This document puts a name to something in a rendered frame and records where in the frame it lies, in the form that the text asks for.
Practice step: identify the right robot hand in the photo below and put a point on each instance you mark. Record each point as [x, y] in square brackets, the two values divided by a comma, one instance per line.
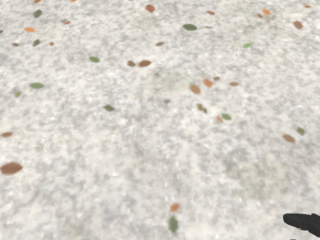
[305, 222]

